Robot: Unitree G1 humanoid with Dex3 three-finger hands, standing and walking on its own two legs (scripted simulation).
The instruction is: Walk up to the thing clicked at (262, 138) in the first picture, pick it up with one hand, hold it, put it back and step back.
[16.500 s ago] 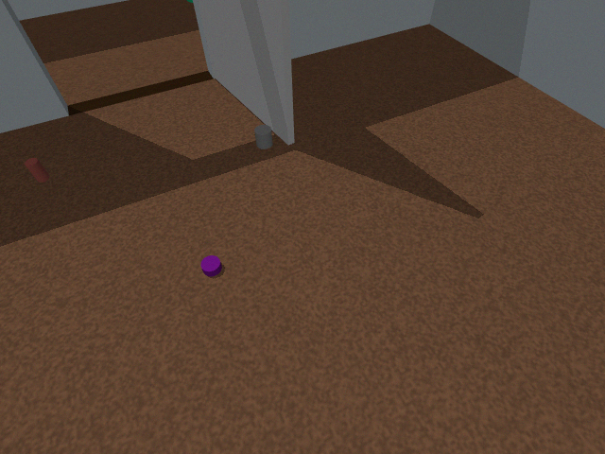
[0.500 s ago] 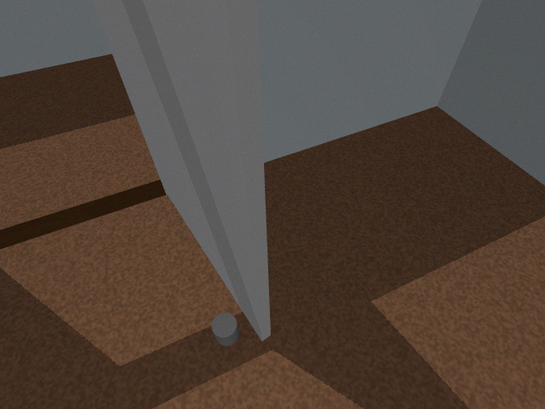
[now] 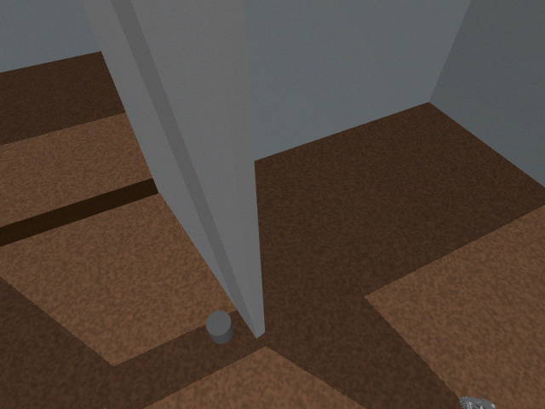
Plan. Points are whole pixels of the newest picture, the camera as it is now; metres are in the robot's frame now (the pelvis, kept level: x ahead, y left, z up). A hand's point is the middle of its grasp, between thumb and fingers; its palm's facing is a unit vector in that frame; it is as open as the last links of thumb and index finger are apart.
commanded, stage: walk up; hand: left
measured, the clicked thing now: (220, 327) +0.48 +0.19 -0.73
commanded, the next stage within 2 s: stand in 0.56 s
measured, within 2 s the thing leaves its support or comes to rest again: neither
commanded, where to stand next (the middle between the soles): +0.07 +0.01 m, yaw +2 degrees
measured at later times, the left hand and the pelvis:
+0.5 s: hand out of the picture +0.06 +0.26 -0.15, palm faces +0.01 -0.95 -0.33, open 7.4 cm; pelvis -0.01 +0.01 +0.00, yaw +0 degrees
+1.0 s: hand out of the picture +0.05 +0.27 -0.15, palm faces -0.02 -0.94 -0.35, open 7.4 cm; pelvis -0.02 +0.02 +0.01, yaw +0 degrees
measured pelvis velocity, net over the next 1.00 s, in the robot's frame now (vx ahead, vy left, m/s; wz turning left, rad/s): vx -0.02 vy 0.02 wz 0.00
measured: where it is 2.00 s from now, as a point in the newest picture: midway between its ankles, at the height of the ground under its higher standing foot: outside the picture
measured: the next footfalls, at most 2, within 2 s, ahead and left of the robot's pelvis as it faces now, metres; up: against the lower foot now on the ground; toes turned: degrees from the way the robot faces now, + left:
none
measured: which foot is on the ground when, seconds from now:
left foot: down 0.00-1.00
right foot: down 0.00-1.00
